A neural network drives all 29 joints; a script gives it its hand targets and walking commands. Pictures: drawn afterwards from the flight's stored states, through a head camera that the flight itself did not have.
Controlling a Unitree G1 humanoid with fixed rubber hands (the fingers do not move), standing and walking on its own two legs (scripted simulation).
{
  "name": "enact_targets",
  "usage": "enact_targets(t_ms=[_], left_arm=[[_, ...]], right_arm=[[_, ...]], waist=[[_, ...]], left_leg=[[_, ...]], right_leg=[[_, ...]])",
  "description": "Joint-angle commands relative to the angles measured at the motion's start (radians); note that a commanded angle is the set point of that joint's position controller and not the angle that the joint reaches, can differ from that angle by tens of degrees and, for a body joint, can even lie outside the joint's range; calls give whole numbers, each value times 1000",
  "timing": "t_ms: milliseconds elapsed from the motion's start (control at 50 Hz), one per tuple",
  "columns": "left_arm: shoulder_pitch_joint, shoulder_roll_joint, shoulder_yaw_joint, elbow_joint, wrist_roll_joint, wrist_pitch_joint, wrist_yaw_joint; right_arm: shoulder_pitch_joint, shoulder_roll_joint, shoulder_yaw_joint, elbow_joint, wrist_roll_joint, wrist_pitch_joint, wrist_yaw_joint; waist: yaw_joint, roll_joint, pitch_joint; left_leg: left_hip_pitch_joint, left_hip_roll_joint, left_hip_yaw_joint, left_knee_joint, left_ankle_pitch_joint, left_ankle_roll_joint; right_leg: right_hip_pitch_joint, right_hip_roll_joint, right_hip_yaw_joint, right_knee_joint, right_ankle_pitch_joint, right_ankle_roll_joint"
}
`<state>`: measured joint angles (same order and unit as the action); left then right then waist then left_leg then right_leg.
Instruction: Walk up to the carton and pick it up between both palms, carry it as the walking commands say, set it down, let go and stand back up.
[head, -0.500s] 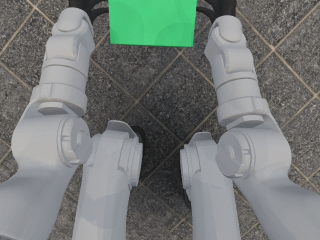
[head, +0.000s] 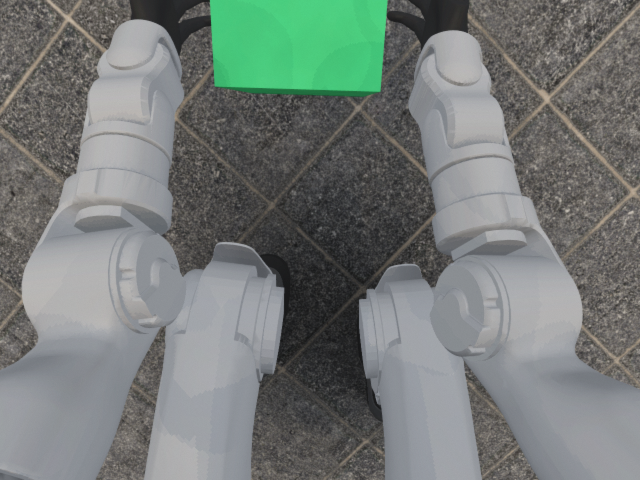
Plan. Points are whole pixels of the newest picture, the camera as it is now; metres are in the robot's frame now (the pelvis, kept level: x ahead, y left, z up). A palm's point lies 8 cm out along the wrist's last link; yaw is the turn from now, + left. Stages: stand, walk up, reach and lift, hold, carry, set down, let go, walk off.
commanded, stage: set down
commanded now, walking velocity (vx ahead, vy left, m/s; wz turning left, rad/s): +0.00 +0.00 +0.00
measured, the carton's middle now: (304, 29) +0.56 +0.08 -0.26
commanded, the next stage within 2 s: none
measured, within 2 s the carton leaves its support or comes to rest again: rests again in 0.72 s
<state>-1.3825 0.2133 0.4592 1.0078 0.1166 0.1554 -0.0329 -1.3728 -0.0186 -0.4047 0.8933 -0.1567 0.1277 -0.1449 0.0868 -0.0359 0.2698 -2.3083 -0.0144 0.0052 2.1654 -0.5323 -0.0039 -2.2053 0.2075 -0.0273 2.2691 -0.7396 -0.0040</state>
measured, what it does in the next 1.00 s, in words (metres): stands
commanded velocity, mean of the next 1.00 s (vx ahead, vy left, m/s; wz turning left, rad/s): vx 0.00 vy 0.00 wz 0.00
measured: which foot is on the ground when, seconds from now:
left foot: down 0.00-1.00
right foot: down 0.00-1.00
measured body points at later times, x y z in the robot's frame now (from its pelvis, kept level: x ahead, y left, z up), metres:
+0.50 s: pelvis +0.00 +0.01 +0.00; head +0.36 +0.02 +0.27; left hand +0.54 +0.22 -0.16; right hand +0.56 -0.05 -0.16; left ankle +0.12 +0.12 -0.33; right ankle +0.07 -0.09 -0.33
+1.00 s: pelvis -0.02 +0.01 +0.00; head +0.35 +0.03 +0.23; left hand +0.50 +0.26 -0.19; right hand +0.53 -0.08 -0.19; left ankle +0.12 +0.12 -0.33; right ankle +0.07 -0.09 -0.33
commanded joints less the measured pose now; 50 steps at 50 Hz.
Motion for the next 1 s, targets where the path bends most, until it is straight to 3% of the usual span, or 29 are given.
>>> enact_targets(t_ms=[0, 60, 80, 100, 140, 160, 260, 280, 340, 400, 420, 460, 500, 520, 540, 580, 600, 640, 660, 680, 740, 760, 780, 800, 840, 880, 900, 940, 980], left_arm=[[-274, -735, -260, 62, -22, 33, -196], [-264, -728, -255, 54, 6, 26, -192], [-235, -711, -217, 76, 16, 27, -193], [-257, -702, -223, 67, 25, 24, -189], [-262, -719, -233, 86, 10, 18, -192], [-265, -711, -250, 76, -3, 36, -199], [-254, -707, -227, 72, 4, 24, -187], [-220, -681, -213, 112, 5, 32, -193], [-216, -642, -211, 62, 24, 24, -169], [-270, -625, -198, 56, 7, 5, -162], [-249, -580, -188, 67, 6, -1, -143], [-221, -504, -189, 71, 13, -9, -126], [-201, -476, -182, 71, 8, -15, -107], [-200, -409, -149, 67, 24, -28, -91], [-207, -403, -154, 89, 27, -31, -81], [-92, -188, -56, 89, 40, -56, -40], [-93, -91, -35, 119, 18, -72, -12], [-103, -43, -106, 94, -29, -101, 25], [-134, 103, -59, 37, -49, -139, 52], [-90, 200, -44, 48, -52, -160, 84], [-254, 312, -120, -17, -196, -185, 105], [-339, 248, -200, -135, -251, -190, 96], [-328, 253, -232, -115, -297, -189, 94], [-321, 201, -290, -14, -329, -169, 88], [-355, 219, -347, -82, -380, -143, 79], [-383, 356, -273, -151, -347, -150, 103], [-391, 343, -280, -154, -355, -146, 111], [-477, 313, -328, -312, -408, -122, 108], [-423, 290, -308, -235, -372, -100, 107]], right_arm=[[-315, 740, 347, 141, 7, 56, 211], [-307, 739, 358, 123, 12, 46, 211], [-293, 719, 342, 145, -12, 55, 208], [-313, 763, 352, 138, 2, 54, 214], [-333, 731, 372, 92, 10, 38, 209], [-296, 691, 326, 142, -4, 48, 215], [-301, 668, 325, 129, 6, 36, 208], [-287, 637, 315, 121, -23, 36, 199], [-255, 605, 281, 185, -1, 36, 204], [-300, 574, 299, 109, -11, 16, 191], [-292, 554, 279, 141, -8, 21, 188], [-274, 475, 284, 148, 27, 15, 181], [-244, 425, 263, 126, 7, 2, 162], [-241, 383, 244, 139, -2, -7, 153], [-250, 312, 211, 130, -13, -12, 137], [-150, 159, 192, 122, -15, -22, 88], [-184, 43, 204, 74, 9, -34, 56], [-155, -21, 223, 78, 48, -52, 27], [-201, -87, 232, -6, 76, -75, 3], [-199, -197, 209, 5, 111, -86, -17], [-339, -270, 295, -141, 185, -102, -47], [-387, -230, 335, -190, 245, -100, -47], [-418, -233, 373, -220, 261, -99, -48], [-367, -230, 400, -66, 278, -71, -43], [-442, -268, 435, -153, 332, -58, -38], [-461, -218, 474, -249, 391, -48, -35], [-465, -264, 428, -193, 384, -42, -38], [-522, -286, 447, -359, 386, -24, -46], [-467, -256, 480, -244, 394, 11, -38]], waist=[[42, -97, -785], [80, -88, -773], [28, -161, -799], [101, -120, -779], [66, -164, -813], [26, -91, -762], [37, -115, -811], [2, -140, -822], [52, -37, -831], [45, -135, -829], [21, -130, -858], [67, -69, -839], [22, -92, -869], [57, -116, -865], [14, -93, -842], [50, -120, -857], [62, -157, -928], [32, -49, -943], [82, -131, -987], [83, -24, -985], [57, -98, -1109], [36, -61, -1200], [48, -90, -1282], [48, -34, -1217], [32, -23, -1376], [132, -87, -1523], [105, -55, -1424], [64, -58, -1560], [105, -53, -1496]], left_leg=[[543, -69, -1, -86, 373, 27], [530, -70, -1, -108, 361, 25], [556, -71, -3, -109, 331, 21], [531, -78, 3, -90, 359, 28], [542, -71, -13, -85, 379, 28], [552, -69, -27, -106, 369, 19], [573, -70, -17, -82, 367, 22], [573, -70, -23, -88, 363, 13], [612, -66, 2, -94, 390, 5], [621, -76, -18, -100, 396, 9], [644, -78, -14, -112, 341, 12], [621, -63, -11, -100, 389, 4], [684, -68, -22, -112, 396, 0], [689, -77, -18, -108, 412, 0], [686, -68, -31, -143, 365, -8], [605, -55, -7, -105, 387, -6], [654, -51, -5, -96, 392, -7], [672, -45, -6, -122, 431, -19], [662, -44, -23, -108, 493, -2], [705, -42, 7, -97, 545, -16], [741, -22, -34, -91, 564, 11], [765, -23, -17, -92, 565, 16], [766, -15, -25, -90, 540, 29], [757, -10, -20, -103, 465, 17], [872, -7, -12, -105, 460, 25], [980, -8, -2, -72, 553, 35], [970, -7, -8, -100, 522, 21], [1084, -19, -21, -103, 571, 28], [1026, -25, 12, -98, 509, 29]], right_leg=[[238, -10, 83, -299, 415, 15], [239, -9, 84, -302, 402, 22], [270, -15, 66, -317, 391, 33], [232, -18, 98, -309, 412, 36], [275, -14, 75, -283, 436, 40], [226, -10, 76, -281, 416, 22], [242, -19, 84, -299, 403, 28], [263, -23, 49, -287, 393, 35], [237, -17, 59, -281, 398, 24], [263, -33, 68, -302, 413, 38], [210, -24, 29, -282, 333, 42], [223, -34, 45, -268, 371, 39], [246, -31, 26, -273, 389, 43], [227, -27, 21, -271, 385, 52], [181, -29, 11, -276, 343, 53], [301, -53, 51, -284, 433, 55], [345, -60, 51, -282, 425, 68], [325, -48, 61, -305, 487, 63], [352, -62, 64, -269, 551, 78], [326, -69, 86, -281, 587, 74], [412, -79, 88, -259, 607, 81], [459, -88, 94, -279, 605, 63], [561, -84, 85, -248, 589, 63], [491, -99, 83, -248, 484, 46], [604, -100, 73, -271, 475, 37], [716, -89, 75, -257, 547, 51], [618, -98, 47, -252, 481, 48], [657, -95, 32, -277, 503, 44], [644, -104, 44, -292, 445, 41]])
